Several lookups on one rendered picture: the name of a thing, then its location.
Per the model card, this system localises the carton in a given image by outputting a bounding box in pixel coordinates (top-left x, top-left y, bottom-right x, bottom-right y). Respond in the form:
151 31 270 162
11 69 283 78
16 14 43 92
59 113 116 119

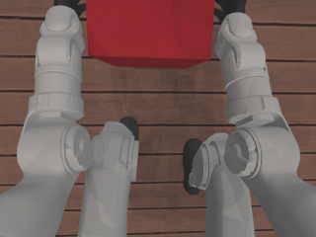
86 0 215 69

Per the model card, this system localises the left robot hand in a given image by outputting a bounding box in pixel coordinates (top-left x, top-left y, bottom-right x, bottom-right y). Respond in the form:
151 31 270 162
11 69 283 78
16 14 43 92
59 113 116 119
53 0 87 18

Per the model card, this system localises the right robot foot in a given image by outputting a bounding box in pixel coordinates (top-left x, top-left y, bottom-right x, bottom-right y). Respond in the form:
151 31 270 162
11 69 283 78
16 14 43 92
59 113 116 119
182 138 201 196

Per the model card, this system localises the left robot forearm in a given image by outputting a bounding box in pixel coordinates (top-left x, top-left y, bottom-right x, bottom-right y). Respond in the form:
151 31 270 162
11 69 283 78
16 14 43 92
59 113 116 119
17 5 86 165

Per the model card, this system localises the robot right upper arm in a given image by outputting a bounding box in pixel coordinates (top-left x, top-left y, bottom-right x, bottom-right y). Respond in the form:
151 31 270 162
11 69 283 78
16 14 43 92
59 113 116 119
223 126 316 237

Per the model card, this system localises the right robot hand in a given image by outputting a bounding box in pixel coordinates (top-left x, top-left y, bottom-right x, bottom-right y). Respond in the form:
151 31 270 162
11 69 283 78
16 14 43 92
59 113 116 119
213 0 247 24

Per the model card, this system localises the right robot forearm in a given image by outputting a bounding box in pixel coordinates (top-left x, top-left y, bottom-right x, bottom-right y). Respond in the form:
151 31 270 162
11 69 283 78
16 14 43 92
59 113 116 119
214 12 300 157

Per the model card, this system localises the robot left upper arm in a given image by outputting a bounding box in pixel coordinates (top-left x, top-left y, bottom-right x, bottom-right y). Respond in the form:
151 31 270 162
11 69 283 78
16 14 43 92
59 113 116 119
0 122 95 237

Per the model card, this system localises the right robot thigh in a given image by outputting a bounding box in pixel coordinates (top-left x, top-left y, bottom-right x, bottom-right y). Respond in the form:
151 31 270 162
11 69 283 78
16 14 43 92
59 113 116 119
196 140 255 237

